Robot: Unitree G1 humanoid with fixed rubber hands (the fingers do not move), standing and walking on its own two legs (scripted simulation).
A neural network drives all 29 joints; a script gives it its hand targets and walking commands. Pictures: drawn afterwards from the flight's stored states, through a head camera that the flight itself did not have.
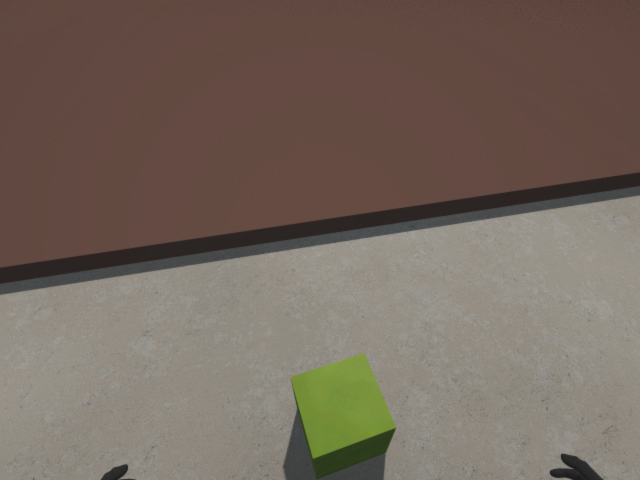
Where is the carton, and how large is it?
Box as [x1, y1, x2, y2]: [290, 353, 395, 478]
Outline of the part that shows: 364,353 290,377 299,416 316,478 385,452 395,429 393,421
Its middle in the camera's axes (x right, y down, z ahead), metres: +0.05 +0.50 +1.07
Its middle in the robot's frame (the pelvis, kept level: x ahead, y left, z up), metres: +0.39 -0.01 -0.66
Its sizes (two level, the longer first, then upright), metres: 0.210 0.200 0.250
